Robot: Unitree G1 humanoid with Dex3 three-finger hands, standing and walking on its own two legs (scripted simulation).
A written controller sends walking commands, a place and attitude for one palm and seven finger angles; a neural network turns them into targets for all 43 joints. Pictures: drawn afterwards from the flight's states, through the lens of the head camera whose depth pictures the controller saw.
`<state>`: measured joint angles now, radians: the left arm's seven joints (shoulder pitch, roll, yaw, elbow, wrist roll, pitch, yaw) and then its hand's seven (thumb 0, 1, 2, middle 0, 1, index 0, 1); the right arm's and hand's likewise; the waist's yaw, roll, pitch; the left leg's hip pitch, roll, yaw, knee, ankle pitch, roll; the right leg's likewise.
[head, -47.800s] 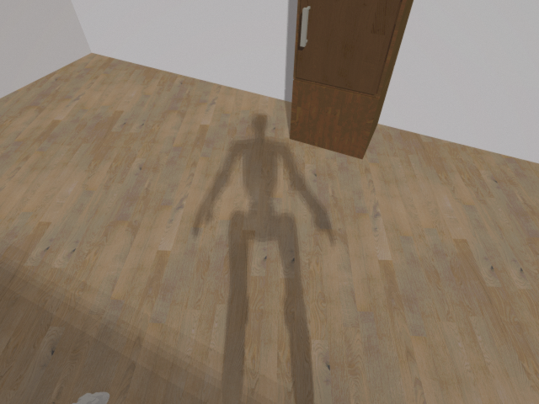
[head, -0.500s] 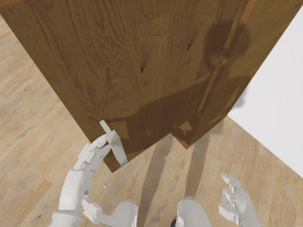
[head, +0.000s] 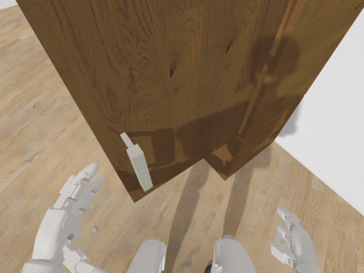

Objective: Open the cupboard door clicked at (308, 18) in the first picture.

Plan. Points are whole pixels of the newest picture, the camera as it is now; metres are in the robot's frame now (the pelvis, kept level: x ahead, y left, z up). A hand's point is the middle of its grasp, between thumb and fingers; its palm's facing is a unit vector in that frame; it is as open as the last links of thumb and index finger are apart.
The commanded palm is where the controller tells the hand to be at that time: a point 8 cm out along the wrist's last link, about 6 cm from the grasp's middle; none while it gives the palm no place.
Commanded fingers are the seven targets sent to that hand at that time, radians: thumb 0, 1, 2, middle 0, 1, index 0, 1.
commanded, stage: draw the hand back to the body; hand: left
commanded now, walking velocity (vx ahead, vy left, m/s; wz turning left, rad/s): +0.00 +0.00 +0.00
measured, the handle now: (136, 163) +0.33 +0.13 +0.05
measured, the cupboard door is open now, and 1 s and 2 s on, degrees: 87 87 87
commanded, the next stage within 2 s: step back with the hand held close in 1.54 s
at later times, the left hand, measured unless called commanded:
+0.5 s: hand (44, 208) +0.20 +0.21 +0.15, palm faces -0.02 -0.99 -0.13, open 16.1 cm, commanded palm +0.17 +0.27 +0.17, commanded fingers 0.00 -0.22 0.42 -0.16 -0.30 -0.16 -0.30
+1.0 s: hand out of the picture +0.24 +0.27 +0.25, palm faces +0.37 -0.82 -0.43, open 11.0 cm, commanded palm +0.19 +0.31 +0.28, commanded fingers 0.00 0.65 0.80 -0.19 -0.30 -0.19 -0.30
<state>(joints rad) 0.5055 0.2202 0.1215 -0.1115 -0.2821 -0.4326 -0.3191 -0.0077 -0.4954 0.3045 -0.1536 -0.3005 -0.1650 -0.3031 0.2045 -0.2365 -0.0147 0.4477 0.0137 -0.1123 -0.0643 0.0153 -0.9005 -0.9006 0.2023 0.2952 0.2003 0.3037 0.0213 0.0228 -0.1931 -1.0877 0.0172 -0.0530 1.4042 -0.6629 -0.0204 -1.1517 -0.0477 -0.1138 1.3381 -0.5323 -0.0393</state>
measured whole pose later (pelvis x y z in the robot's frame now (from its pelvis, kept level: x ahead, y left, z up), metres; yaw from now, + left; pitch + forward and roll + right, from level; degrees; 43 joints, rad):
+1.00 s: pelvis +0.06 +0.03 +0.13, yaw -1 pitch -1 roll -1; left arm 0.55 0.33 0.25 -0.41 -0.04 -0.03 0.13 0.01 0.32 0.66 -0.19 -0.30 -0.19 -0.30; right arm 0.26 -0.23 0.05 0.58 0.00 -0.15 -0.10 0.02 -0.90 -0.90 0.20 0.30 0.20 0.30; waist 0.06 0.08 -0.04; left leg -0.17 0.00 0.01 0.58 -0.40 0.02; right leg -0.25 -0.03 -0.06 0.56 -0.29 0.02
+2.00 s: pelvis +0.02 +0.03 +0.14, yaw -5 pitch +0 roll +0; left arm 0.55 0.41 0.40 -0.45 -0.02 -0.17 0.11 0.02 0.89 0.90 -0.21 -0.30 -0.21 -0.30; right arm 0.17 -0.24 -0.01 0.57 -0.02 -0.04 -0.08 0.01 -0.90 -0.90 0.20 0.30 0.20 0.30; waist 0.00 0.01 0.04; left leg -0.19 -0.01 0.08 0.46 -0.28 0.03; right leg -0.29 -0.03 0.00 0.44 -0.14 0.02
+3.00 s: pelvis -0.14 +0.01 +0.13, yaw -5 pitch +4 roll +0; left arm 0.49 0.40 0.44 -0.54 -0.04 -0.22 0.17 0.02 0.89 0.90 -0.21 -0.30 -0.21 -0.30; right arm 0.13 -0.15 0.01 0.66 -0.04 -0.16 -0.05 0.01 -0.90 -0.90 0.20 0.30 0.20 0.30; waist 0.07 -0.03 0.00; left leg -0.49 0.07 0.07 0.43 0.00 -0.01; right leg -0.13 0.04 0.01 0.45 -0.40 -0.03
